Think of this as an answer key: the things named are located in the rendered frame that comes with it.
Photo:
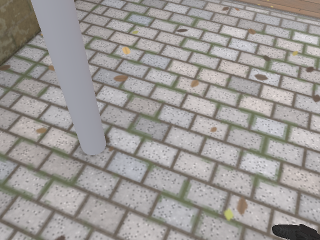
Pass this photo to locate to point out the robot right hand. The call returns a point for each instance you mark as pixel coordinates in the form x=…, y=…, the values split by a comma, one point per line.
x=295, y=232

